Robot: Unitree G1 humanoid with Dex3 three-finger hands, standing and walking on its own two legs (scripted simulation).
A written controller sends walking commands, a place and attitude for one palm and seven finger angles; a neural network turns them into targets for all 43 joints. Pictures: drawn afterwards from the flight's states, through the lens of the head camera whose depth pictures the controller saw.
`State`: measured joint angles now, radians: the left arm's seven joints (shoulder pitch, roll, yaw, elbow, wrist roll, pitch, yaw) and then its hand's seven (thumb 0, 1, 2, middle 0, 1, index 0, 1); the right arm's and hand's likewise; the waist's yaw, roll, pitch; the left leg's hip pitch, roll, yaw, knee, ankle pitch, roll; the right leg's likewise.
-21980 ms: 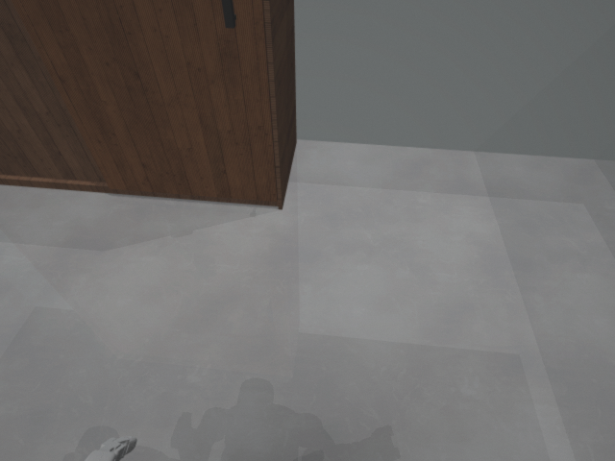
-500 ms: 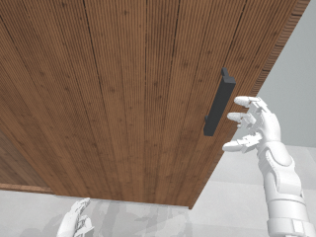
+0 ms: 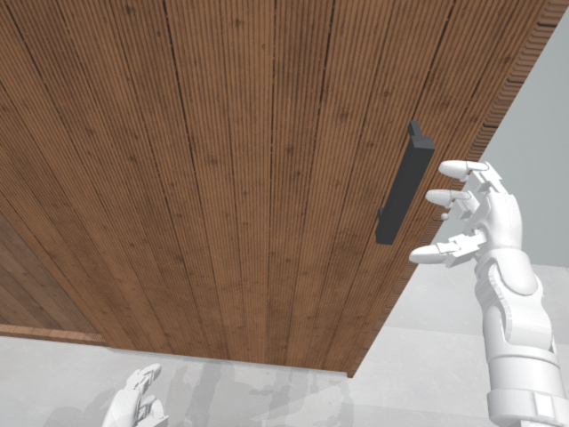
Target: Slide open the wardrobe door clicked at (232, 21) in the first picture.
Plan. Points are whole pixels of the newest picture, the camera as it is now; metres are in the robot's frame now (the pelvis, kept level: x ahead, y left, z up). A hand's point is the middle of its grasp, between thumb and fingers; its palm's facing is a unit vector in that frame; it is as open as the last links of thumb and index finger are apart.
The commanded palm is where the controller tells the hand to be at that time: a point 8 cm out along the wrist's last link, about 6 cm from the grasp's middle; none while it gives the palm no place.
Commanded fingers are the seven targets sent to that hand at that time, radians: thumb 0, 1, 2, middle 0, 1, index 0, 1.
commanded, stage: move the hooked fingers beside the handle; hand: right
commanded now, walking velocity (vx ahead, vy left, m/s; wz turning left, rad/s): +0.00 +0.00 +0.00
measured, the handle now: (398, 186) +0.43 -0.13 +0.15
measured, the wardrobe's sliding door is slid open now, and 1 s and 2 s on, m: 0.00 0.00 0.00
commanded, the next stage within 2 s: feel for the door with the fingertips in 1.20 s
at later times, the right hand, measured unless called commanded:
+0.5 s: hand (452, 204) +0.38 -0.19 +0.16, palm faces +0.07 +1.00 -0.02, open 14.0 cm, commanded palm +0.34 -0.23 +0.15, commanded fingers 0.00 0.50 -0.30 0.30 1.20 0.30 1.20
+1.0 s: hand (441, 221) +0.37 -0.18 +0.14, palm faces +0.04 +1.00 +0.00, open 14.0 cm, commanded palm +0.33 -0.23 +0.15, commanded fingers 0.00 0.50 -0.30 0.30 1.20 0.30 1.20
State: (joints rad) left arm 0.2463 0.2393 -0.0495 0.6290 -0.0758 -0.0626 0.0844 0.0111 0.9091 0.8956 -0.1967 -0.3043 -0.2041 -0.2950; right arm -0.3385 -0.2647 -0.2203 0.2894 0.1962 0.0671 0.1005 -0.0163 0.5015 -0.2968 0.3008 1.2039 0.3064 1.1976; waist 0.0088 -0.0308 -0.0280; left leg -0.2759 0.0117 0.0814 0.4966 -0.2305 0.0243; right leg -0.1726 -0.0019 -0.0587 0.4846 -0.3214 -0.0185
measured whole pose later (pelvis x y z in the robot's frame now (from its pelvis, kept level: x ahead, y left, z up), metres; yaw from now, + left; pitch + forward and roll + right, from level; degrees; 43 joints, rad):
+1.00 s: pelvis +0.00 +0.00 +0.00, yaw +0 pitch +1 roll +0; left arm 0.23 0.24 -0.05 0.61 -0.09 -0.05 0.08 0.01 0.91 0.90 -0.20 -0.30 -0.20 -0.30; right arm -0.38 -0.28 -0.22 0.37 0.22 0.14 0.15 -0.01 0.50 -0.30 0.30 1.20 0.30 1.20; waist 0.01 -0.04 -0.04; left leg -0.29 0.02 0.08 0.49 -0.22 0.02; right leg -0.19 0.00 -0.06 0.48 -0.32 -0.02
